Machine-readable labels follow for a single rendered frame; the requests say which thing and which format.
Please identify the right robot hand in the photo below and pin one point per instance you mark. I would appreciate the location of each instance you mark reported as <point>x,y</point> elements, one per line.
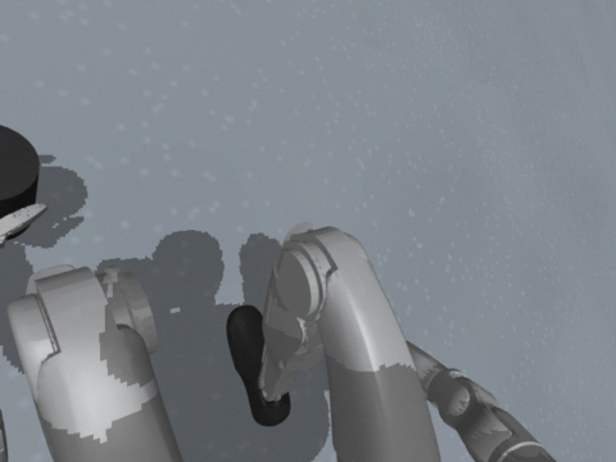
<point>427,367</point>

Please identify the left robot hand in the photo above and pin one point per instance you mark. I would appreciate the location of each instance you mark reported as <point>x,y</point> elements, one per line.
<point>18,220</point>

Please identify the right robot arm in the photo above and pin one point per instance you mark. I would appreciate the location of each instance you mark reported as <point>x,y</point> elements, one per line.
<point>489,433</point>

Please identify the right robot foot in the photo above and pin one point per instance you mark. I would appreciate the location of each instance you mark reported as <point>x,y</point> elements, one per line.
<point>246,342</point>

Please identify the can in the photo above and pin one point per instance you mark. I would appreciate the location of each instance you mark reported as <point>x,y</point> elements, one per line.
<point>19,174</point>

